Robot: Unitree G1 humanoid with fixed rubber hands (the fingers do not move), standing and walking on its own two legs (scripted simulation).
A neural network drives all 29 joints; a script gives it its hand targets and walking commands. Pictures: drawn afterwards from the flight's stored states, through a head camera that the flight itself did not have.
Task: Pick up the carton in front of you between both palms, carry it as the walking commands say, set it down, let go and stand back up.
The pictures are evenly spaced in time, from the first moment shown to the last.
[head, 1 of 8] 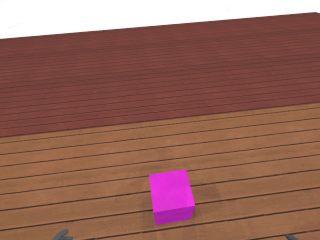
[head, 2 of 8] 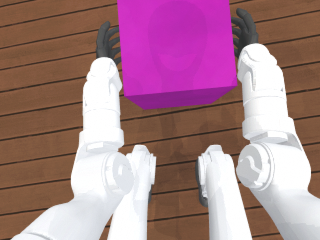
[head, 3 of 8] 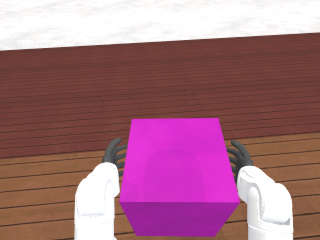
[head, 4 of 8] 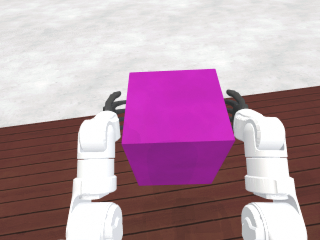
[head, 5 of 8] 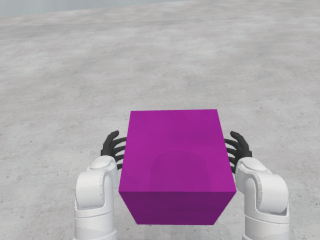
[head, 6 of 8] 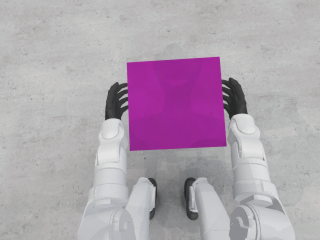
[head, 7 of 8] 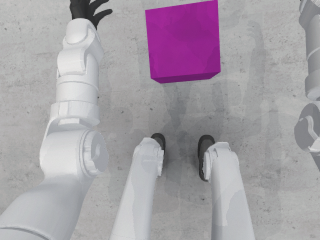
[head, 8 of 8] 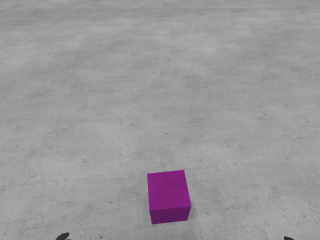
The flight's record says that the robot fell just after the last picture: no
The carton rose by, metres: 0.68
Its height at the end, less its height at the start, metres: -0.46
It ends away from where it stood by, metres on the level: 4.96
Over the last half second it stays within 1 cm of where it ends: yes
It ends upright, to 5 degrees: yes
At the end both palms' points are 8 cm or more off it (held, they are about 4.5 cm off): yes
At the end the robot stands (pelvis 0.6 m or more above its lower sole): yes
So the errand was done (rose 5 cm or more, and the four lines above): yes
